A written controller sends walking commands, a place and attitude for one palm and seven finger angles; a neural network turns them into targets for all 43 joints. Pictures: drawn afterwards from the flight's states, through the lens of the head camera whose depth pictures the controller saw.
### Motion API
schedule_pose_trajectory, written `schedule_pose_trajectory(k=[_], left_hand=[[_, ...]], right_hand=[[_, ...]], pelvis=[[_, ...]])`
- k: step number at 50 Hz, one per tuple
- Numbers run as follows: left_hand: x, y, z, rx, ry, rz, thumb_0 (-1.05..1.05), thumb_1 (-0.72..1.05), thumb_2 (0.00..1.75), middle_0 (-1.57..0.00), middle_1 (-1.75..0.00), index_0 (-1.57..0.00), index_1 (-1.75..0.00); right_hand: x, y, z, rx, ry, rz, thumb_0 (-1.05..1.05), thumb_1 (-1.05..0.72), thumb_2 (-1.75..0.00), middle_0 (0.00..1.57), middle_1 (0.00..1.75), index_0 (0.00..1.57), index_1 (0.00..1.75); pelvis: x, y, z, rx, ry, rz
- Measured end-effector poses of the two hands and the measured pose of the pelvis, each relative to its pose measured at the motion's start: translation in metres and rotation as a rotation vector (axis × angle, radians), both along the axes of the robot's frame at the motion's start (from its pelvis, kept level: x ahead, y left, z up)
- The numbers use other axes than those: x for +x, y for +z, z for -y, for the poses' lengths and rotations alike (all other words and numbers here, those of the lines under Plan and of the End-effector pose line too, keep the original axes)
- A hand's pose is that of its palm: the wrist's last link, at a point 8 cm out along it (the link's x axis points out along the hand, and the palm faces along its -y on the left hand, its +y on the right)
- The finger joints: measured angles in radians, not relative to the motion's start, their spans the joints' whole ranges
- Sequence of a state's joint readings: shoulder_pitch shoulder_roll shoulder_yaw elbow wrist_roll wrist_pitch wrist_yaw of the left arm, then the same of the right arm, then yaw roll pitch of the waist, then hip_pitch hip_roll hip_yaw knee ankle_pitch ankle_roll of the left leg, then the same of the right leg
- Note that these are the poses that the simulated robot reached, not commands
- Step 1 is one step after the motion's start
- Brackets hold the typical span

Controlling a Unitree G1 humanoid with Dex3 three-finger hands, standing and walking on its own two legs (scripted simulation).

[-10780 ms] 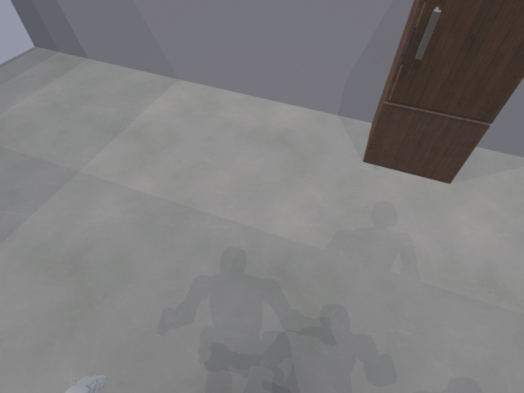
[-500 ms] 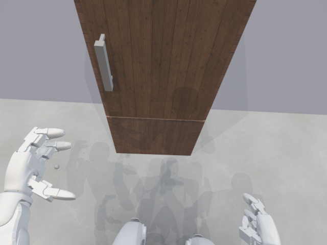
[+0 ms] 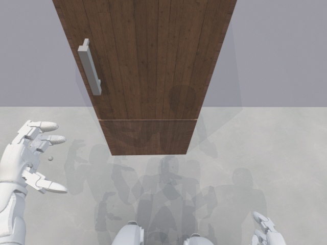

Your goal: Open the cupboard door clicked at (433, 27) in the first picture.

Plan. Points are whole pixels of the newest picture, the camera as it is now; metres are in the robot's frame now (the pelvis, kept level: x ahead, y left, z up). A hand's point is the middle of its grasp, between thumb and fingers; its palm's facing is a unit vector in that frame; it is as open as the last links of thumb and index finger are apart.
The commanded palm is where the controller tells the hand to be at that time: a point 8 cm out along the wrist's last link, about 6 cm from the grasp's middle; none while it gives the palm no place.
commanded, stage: raise the hand with hooked fingers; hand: left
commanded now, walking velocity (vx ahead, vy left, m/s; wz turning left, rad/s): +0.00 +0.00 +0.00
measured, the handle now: (92, 68) +0.60 +0.26 +0.04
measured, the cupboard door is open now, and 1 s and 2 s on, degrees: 0 0 0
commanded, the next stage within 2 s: move the hooked fingers beside the handle in 0.26 s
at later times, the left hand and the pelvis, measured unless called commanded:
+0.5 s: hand (56, 155) +0.30 +0.26 +0.05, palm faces +0.11 -0.99 -0.02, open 14.0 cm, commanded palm +0.28 +0.31 +0.05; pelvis +0.00 -0.02 -0.01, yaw +0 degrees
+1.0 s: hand (59, 122) +0.39 +0.29 +0.04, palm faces +0.09 -1.00 +0.00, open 14.0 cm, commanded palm +0.37 +0.33 +0.05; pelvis +0.00 +0.00 -0.01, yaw -1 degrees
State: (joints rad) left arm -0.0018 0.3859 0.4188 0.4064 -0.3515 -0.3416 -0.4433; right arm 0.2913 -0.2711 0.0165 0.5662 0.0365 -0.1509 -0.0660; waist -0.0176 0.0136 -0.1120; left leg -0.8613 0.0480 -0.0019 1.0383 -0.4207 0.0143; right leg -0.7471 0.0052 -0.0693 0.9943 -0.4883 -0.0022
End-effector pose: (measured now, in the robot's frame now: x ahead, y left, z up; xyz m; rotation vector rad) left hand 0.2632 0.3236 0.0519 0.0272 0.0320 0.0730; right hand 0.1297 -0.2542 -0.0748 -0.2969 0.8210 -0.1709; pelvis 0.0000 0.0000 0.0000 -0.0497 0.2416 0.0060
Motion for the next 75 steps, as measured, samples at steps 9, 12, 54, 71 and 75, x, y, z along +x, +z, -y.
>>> schedule_pose_trajectory(k=[9, 12, 54, 71, 75], left_hand=[[-0.001, 0.0, 0.011, -0.002, 0.017, 0.017, -0.01, -0.5, 0.3, -0.3, -1.2, -0.3, -1.2], [-0.002, 0.0, 0.013, -0.003, 0.016, 0.015, -0.01, -0.5, 0.3, -0.3, -1.2, -0.3, -1.2], [0.109, -0.01, -0.021, -0.025, 0.014, 0.005, -0.01, -0.5, 0.3, -0.3, -1.2, -0.3, -1.2], [0.16, -0.009, -0.034, -0.025, 0.024, 0.003, -0.01, -0.5, 0.3, -0.3, -1.2, -0.3, -1.2], [0.172, -0.007, -0.038, -0.013, 0.019, 0.015, -0.01, -0.5, 0.3, -0.3, -1.2, -0.3, -1.2]], right_hand=[[0.007, -0.003, 0.007, 0.012, 0.0, 0.011, 0.01, -0.9, -0.9, 0.21, 0.3, 0.2, 0.3], [0.011, -0.004, 0.006, 0.02, 0.004, 0.02, 0.01, -0.9, -0.9, 0.21, 0.3, 0.2, 0.3], [-0.067, -0.028, 0.015, -0.044, -0.121, -0.263, 0.01, -0.9, -0.9, 0.21, 0.3, 0.2, 0.3], [-0.097, -0.035, 0.009, -0.064, -0.158, -0.382, 0.0, -0.9, -0.9, 0.21, 0.3, 0.2, 0.3], [-0.107, -0.038, 0.01, -0.077, -0.167, -0.426, 0.0, -0.9, -0.9, 0.21, 0.3, 0.2, 0.3]], pelvis=[[0.0, -0.002, 0.009, 0.007, -0.001, 0.003], [0.0, -0.002, 0.012, 0.008, 0.0, 0.003], [-0.003, -0.015, -0.002, -0.01, -0.023, -0.081], [-0.008, -0.024, -0.009, -0.026, -0.033, -0.134], [-0.009, -0.028, -0.01, -0.032, -0.032, -0.153]])
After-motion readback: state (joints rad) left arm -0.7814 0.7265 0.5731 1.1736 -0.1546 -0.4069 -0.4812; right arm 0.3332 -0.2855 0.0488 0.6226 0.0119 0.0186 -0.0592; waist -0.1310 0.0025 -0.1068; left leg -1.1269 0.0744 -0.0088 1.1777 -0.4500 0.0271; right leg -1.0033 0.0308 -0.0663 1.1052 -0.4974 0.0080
